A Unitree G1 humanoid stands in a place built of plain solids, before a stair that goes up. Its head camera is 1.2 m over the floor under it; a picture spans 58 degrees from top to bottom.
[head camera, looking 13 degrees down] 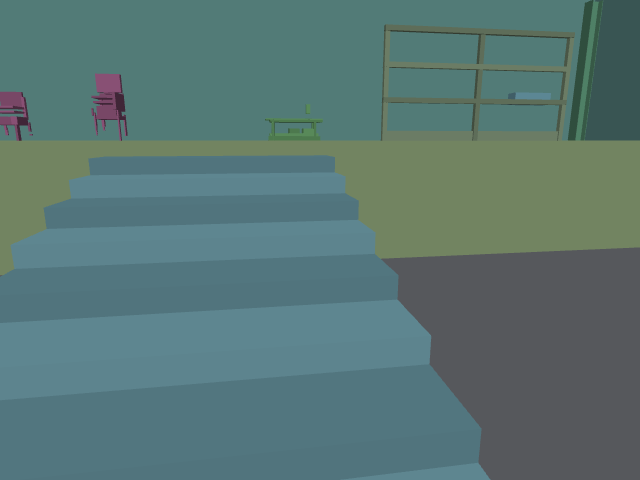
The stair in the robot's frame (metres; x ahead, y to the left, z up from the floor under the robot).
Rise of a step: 0.13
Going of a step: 0.43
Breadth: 2.00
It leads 9 degrees to the left of straight ahead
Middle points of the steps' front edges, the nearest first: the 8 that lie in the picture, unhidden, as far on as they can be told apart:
1.10 0.45 0.26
1.53 0.52 0.40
1.96 0.58 0.53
2.38 0.65 0.66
2.81 0.72 0.79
3.23 0.79 0.93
3.66 0.86 1.06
4.08 0.92 1.19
